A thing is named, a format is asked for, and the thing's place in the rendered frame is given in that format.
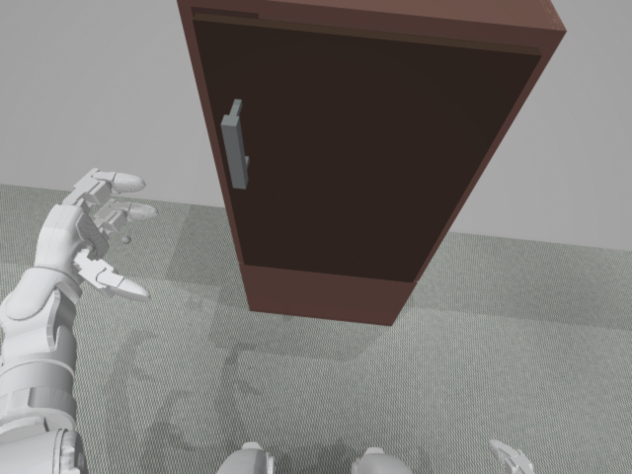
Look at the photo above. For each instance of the right robot hand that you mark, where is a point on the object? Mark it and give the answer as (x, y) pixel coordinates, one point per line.
(515, 462)

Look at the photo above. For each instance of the handle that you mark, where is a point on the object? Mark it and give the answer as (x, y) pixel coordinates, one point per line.
(232, 135)

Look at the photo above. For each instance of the left robot upper arm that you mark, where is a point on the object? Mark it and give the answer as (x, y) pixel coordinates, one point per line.
(55, 452)

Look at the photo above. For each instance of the right robot thigh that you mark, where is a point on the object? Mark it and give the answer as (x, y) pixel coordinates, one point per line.
(379, 463)

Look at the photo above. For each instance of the cupboard door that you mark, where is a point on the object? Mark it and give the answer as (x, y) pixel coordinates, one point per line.
(361, 143)

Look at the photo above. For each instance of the left robot hand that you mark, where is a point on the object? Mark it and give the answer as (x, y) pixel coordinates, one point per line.
(68, 230)

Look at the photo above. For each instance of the robot right shin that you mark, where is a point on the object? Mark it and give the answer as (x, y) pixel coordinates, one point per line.
(373, 450)

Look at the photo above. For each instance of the robot left forearm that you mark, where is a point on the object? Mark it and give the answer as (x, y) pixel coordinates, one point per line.
(38, 355)

